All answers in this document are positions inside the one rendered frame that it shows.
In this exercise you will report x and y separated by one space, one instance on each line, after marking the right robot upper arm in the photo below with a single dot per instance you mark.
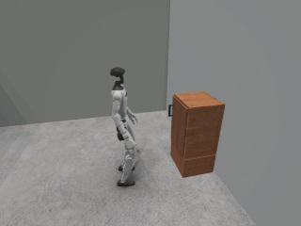
117 97

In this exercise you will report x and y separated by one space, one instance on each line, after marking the handle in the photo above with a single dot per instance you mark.
169 110

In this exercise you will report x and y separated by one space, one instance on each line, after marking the cupboard door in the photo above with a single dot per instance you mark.
179 124

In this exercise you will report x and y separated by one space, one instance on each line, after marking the robot head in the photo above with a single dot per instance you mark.
118 72

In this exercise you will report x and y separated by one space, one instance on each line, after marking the robot right hand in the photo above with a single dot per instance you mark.
131 144

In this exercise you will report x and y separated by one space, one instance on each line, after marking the robot left forearm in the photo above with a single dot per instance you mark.
128 112

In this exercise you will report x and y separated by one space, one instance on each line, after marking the robot right forearm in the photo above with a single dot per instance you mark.
119 123

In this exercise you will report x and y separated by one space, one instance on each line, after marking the robot left hand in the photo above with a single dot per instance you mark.
131 116

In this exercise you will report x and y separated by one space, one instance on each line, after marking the right robot thigh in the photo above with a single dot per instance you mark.
120 137

